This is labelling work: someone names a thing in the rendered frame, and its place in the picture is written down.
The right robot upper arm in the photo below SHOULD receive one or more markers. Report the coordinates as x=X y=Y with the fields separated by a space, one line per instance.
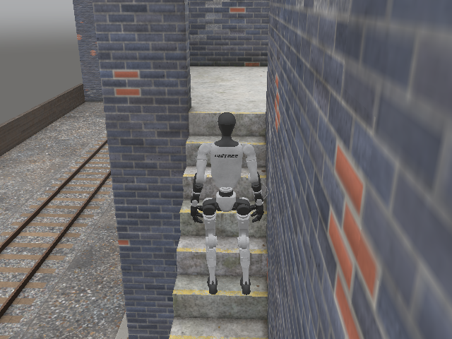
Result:
x=251 y=162

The left robot hand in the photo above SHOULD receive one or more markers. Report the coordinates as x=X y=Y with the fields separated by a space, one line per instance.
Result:
x=195 y=213

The robot right thigh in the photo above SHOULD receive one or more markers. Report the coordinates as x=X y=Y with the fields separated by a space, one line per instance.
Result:
x=243 y=215

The left robot upper arm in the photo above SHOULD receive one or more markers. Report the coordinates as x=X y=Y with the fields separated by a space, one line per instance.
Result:
x=203 y=150

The robot left forearm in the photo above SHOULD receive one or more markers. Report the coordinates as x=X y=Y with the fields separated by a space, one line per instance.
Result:
x=196 y=192

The robot right forearm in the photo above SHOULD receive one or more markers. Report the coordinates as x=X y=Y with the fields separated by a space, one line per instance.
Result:
x=257 y=191

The robot right foot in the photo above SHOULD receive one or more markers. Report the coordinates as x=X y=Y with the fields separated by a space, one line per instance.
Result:
x=245 y=288

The right robot hand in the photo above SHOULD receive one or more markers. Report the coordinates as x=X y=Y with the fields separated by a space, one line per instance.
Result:
x=259 y=212

